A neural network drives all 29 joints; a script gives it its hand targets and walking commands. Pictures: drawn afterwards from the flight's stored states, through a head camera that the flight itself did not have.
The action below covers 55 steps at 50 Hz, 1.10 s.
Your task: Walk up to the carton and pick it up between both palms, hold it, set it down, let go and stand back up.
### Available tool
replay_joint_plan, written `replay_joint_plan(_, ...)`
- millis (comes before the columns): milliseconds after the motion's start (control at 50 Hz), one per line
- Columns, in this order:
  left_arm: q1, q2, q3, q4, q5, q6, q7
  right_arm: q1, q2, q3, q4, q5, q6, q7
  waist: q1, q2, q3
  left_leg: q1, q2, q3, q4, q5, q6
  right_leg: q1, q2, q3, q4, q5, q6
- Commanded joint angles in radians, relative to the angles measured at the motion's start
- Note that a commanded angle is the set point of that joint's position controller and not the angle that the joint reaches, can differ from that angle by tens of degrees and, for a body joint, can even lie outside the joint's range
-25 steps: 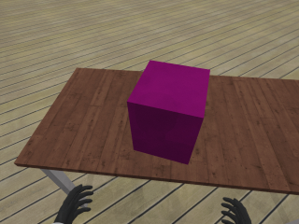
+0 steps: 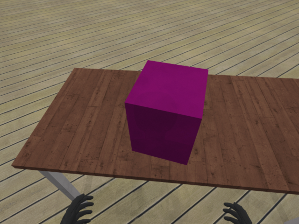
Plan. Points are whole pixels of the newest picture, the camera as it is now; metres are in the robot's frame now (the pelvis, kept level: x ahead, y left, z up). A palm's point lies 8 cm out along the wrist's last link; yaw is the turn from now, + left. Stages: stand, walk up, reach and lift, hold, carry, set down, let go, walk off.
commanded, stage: set down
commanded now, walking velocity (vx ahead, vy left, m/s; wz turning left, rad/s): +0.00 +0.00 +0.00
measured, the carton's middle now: (167, 113) +0.47 -0.03 +0.02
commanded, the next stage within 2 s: let go in 0.14 s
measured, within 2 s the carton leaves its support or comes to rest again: neither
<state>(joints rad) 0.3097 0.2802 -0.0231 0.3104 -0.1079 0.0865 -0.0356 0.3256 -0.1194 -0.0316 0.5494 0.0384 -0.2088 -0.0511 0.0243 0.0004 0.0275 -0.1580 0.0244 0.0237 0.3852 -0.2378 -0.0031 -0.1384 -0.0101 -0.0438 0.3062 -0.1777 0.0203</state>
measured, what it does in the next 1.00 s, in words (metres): stands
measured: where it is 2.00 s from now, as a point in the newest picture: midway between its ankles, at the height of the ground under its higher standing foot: outside the picture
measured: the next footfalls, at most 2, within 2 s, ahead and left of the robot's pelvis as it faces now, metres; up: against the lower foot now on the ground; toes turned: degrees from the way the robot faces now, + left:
none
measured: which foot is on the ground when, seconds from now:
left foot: down 0.00-1.00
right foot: down 0.00-1.00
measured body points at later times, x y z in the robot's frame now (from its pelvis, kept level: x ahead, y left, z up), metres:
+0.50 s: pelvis +0.00 +0.00 +0.00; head +0.02 +0.00 +0.45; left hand +0.15 +0.23 -0.08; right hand +0.15 -0.23 -0.10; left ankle -0.02 +0.11 -0.75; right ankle -0.01 -0.13 -0.75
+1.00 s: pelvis +0.00 -0.01 -0.01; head +0.01 -0.01 +0.44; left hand +0.10 +0.27 -0.11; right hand +0.10 -0.32 -0.12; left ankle -0.02 +0.11 -0.75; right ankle -0.01 -0.13 -0.75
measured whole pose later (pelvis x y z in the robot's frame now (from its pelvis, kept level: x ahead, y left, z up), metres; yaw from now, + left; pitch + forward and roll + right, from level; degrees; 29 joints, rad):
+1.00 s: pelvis +0.00 -0.01 -0.01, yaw +0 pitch -1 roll +0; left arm 0.29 0.35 -0.02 0.67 0.01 0.00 0.01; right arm 0.19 -0.38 -0.03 0.94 -0.03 -0.02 0.02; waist 0.02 0.00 0.03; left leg -0.16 0.02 0.02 0.46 -0.28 0.00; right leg -0.17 -0.01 -0.04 0.45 -0.26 0.01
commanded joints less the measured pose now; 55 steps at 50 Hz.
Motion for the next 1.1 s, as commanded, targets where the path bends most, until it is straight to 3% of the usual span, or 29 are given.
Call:
replay_joint_plan(0, -0.057, 0.067, 0.027, -0.05, 0.035, -0.02, 0.02, -0.109, -0.101, -0.048, -0.106, -0.021, -0.051, 0.028, -0.026, 0.044, -0.035, 0.095, -0.001, 0.032, -0.064, 0.249, -0.059, 0.069, 0.05, 0.013, -0.007, 0.097, -0.047)
replay_joint_plan(80, -0.093, 0.029, 0.011, -0.027, 0.058, -0.014, 0.033, -0.155, -0.139, -0.057, -0.005, -0.031, -0.053, 0.055, -0.023, 0.069, -0.056, 0.119, 0.003, 0.026, -0.061, 0.26, -0.066, 0.028, 0.059, 0.002, -0.002, 0.056, -0.055)
replay_joint_plan(100, -0.079, 0.059, 0.021, -0.062, 0.047, -0.017, 0.03, -0.132, -0.116, -0.054, -0.075, -0.026, -0.061, 0.044, -0.031, 0.032, -0.062, 0.104, -0.012, 0.039, -0.045, 0.258, -0.057, 0.053, 0.041, 0.017, -0.01, 0.094, -0.049)
replay_joint_plan(140, -0.091, 0.074, 0.026, -0.069, 0.035, -0.022, 0.032, -0.151, -0.112, -0.052, -0.071, -0.025, -0.071, 0.042, -0.026, 0.024, -0.085, 0.112, -0.012, 0.034, -0.034, 0.279, -0.053, 0.045, 0.039, 0.016, -0.006, 0.111, -0.045)
replay_joint_plan(220, -0.101, 0.018, 0.021, -0.006, 0.083, -0.007, 0.052, -0.191, -0.168, -0.069, 0.057, -0.039, -0.059, 0.076, -0.013, 0.075, -0.033, 0.092, 0.004, 0.017, -0.064, 0.249, -0.066, 0.026, 0.062, -0.01, 0.009, 0.045, -0.064)
replay_joint_plan(280, -0.115, 0.056, 0.027, -0.04, 0.057, -0.02, 0.041, -0.178, -0.121, -0.05, -0.005, -0.033, -0.074, 0.06, -0.031, 0.038, -0.071, 0.095, -0.017, 0.041, -0.039, 0.233, -0.055, 0.046, 0.04, 0.014, 0.002, 0.085, -0.047)
replay_joint_plan(320, -0.136, 0.029, 0.02, -0.014, 0.074, -0.018, 0.051, -0.218, -0.152, -0.059, 0.056, -0.032, -0.075, 0.078, -0.013, 0.046, -0.072, 0.092, -0.011, 0.031, -0.049, 0.223, -0.057, 0.02, 0.057, -0.004, 0.017, 0.05, -0.051)
replay_joint_plan(360, -0.127, 0.029, 0.024, -0.009, 0.07, -0.012, 0.048, -0.207, -0.164, -0.063, 0.068, -0.044, -0.069, 0.074, -0.026, 0.023, -0.056, 0.104, -0.013, 0.033, -0.031, 0.257, -0.052, 0.02, 0.046, 0.002, 0.01, 0.091, -0.051)
replay_joint_plan(400, -0.135, 0.023, 0.018, 0.016, 0.085, -0.007, 0.055, -0.236, -0.176, -0.058, 0.099, -0.041, -0.072, 0.086, -0.015, 0.061, -0.065, 0.116, -0.009, 0.028, -0.033, 0.271, -0.058, 0.008, 0.05, -0.004, 0.015, 0.076, -0.059)
replay_joint_plan(420, -0.132, 0.023, 0.018, 0.03, 0.08, -0.008, 0.05, -0.237, -0.172, -0.059, 0.101, -0.045, -0.074, 0.082, -0.018, 0.02, -0.064, 0.103, -0.009, 0.022, -0.03, 0.261, -0.054, 0.023, 0.054, -0.005, 0.011, 0.08, -0.057)
replay_joint_plan(580, -0.152, 0.024, 0.015, 0.001, 0.082, -0.006, 0.056, -0.241, -0.17, -0.057, 0.107, -0.045, -0.074, 0.083, -0.02, 0.02, -0.069, 0.119, -0.019, 0.038, -0.021, 0.243, -0.052, 0.014, 0.047, -0.005, 0.015, 0.081, -0.048)
replay_joint_plan(600, -0.075, 0.223, 0.134, 0.125, 0.199, -0.065, 0.065, -0.131, -0.38, -0.081, 0.194, -0.101, 0.033, 0.048, 0.02, 0.042, -0.113, -0.041, 0.052, -0.037, 0.044, 0.399, -0.001, 0.043, -0.083, 0.044, 0.139, 0.24, -0.052)
replay_joint_plan(620, -0.035, 0.25, 0.13, 0.145, 0.181, -0.089, 0.07, -0.154, -0.376, -0.081, 0.181, -0.099, 0.073, 0.045, 0.012, -0.021, -0.188, 0.002, 0.076, -0.053, 0.052, 0.375, 0.016, 0.084, -0.1, 0.069, 0.147, 0.256, -0.058)
replay_joint_plan(640, -0.034, 0.225, 0.126, 0.153, 0.164, -0.099, 0.064, -0.189, -0.366, -0.072, 0.168, -0.094, 0.093, 0.041, 0.011, -0.01, -0.179, -0.001, 0.068, -0.05, 0.038, 0.286, 0.014, 0.046, -0.094, 0.065, 0.144, 0.199, -0.041)
replay_joint_plan(680, -0.077, 0.177, 0.105, 0.155, 0.153, -0.112, 0.052, -0.182, -0.361, -0.063, 0.175, -0.083, 0.115, 0.047, 0.002, 0.021, -0.096, -0.069, 0.068, -0.055, 0.032, 0.198, 0.024, 0.006, -0.1, 0.08, 0.138, 0.123, -0.052)
replay_joint_plan(700, -0.068, 0.204, 0.108, 0.184, 0.149, -0.119, 0.048, -0.19, -0.342, -0.054, 0.189, -0.082, 0.128, 0.048, 0.001, -0.054, -0.044, -0.074, 0.076, -0.065, 0.01, 0.133, 0.028, -0.038, -0.104, 0.081, 0.117, 0.071, -0.049)
replay_joint_plan(720, -0.076, 0.196, 0.102, 0.19, 0.151, -0.122, 0.045, -0.193, -0.358, -0.05, 0.191, -0.078, 0.131, 0.054, 0.0, -0.019, -0.054, -0.066, 0.067, -0.071, 0.016, 0.105, 0.033, -0.041, -0.096, 0.089, 0.123, 0.06, -0.046)
replay_joint_plan(740, -0.085, 0.227, 0.098, 0.204, 0.148, -0.122, 0.048, -0.195, -0.36, -0.051, 0.202, -0.072, 0.141, 0.058, -0.007, -0.034, -0.029, -0.058, 0.076, -0.074, 0.011, 0.103, 0.033, -0.072, -0.099, 0.09, 0.104, 0.059, -0.051)
replay_joint_plan(760, -0.069, 0.224, 0.098, 0.21, 0.139, -0.12, 0.046, -0.181, -0.378, -0.049, 0.219, -0.067, 0.143, 0.057, 0.007, -0.007, -0.042, -0.068, 0.071, -0.069, 0.017, 0.087, 0.029, -0.065, -0.104, 0.102, 0.097, 0.057, -0.048)
replay_joint_plan(800, -0.073, 0.228, 0.09, 0.261, 0.15, -0.126, 0.046, -0.189, -0.39, -0.045, 0.244, -0.069, 0.151, 0.06, -0.008, 0.024, -0.026, -0.046, 0.063, -0.068, 0.01, 0.073, 0.034, -0.064, -0.094, 0.107, 0.096, 0.053, -0.051)
replay_joint_plan(840, -0.062, 0.255, 0.089, 0.277, 0.146, -0.128, 0.045, -0.177, -0.405, -0.046, 0.266, -0.059, 0.153, 0.063, -0.01, -0.037, -0.048, -0.024, 0.08, -0.106, -0.009, 0.111, 0.041, -0.048, -0.111, 0.106, 0.108, 0.092, -0.064)
replay_joint_plan(880, -0.066, 0.253, 0.085, 0.315, 0.133, -0.131, 0.044, -0.174, -0.411, -0.034, 0.288, -0.064, 0.161, 0.068, -0.015, 0.0, -0.065, -0.011, 0.074, -0.09, 0.007, 0.159, 0.042, -0.024, -0.097, 0.104, 0.091, 0.099, -0.053)
replay_joint_plan(900, -0.048, 0.26, 0.081, 0.327, 0.132, -0.133, 0.046, -0.184, -0.42, -0.032, 0.301, -0.058, 0.161, 0.066, -0.001, -0.014, -0.035, -0.003, 0.084, -0.11, -0.003, 0.165, 0.045, -0.052, -0.113, 0.113, 0.084, 0.101, -0.062)
replay_joint_plan(920, -0.069, 0.266, 0.08, 0.345, 0.138, -0.135, 0.046, -0.193, -0.42, -0.029, 0.316, -0.063, 0.165, 0.067, -0.015, -0.044, -0.064, 0.01, 0.083, -0.098, -0.004, 0.161, 0.04, -0.031, -0.105, 0.105, 0.089, 0.122, -0.06)
replay_joint_plan(940, -0.074, 0.265, 0.075, 0.353, 0.13, -0.132, 0.047, -0.215, -0.431, -0.032, 0.31, -0.061, 0.166, 0.071, -0.022, -0.021, -0.037, -0.013, 0.08, -0.115, -0.019, 0.142, 0.039, -0.029, -0.108, 0.105, 0.081, 0.131, -0.056)
replay_joint_plan(980, -0.067, 0.28, 0.077, 0.38, 0.136, -0.129, 0.046, -0.218, -0.427, -0.024, 0.333, -0.06, 0.169, 0.07, -0.004, -0.003, -0.078, 0.014, 0.078, -0.105, -0.005, 0.168, 0.042, -0.011, -0.108, 0.107, 0.074, 0.131, -0.056)
replay_joint_plan(1000, -0.078, 0.287, 0.082, 0.408, 0.14, -0.128, 0.044, -0.198, -0.448, -0.026, 0.34, -0.064, 0.169, 0.069, -0.018, 0.009, -0.054, 0.008, 0.072, -0.098, -0.017, 0.18, 0.038, -0.006, -0.111, 0.108, 0.075, 0.145, -0.058)
replay_joint_plan(1060, -0.076, 0.272, 0.076, 0.416, 0.136, -0.134, 0.046, -0.185, -0.444, -0.017, 0.361, -0.061, 0.171, 0.066, 0.001, -0.04, -0.071, 0.025, 0.08, -0.105, -0.02, 0.22, 0.044, 0.013, -0.108, 0.1, 0.089, 0.173, -0.058)
replay_joint_plan(1080, -0.077, 0.281, 0.084, 0.427, 0.143, -0.129, 0.048, -0.203, -0.456, -0.018, 0.362, -0.057, 0.175, 0.067, -0.015, -0.021, -0.084, 0.056, 0.08, -0.09, -0.001, 0.221, 0.048, -0.013, -0.1, 0.108, 0.079, 0.199, -0.057)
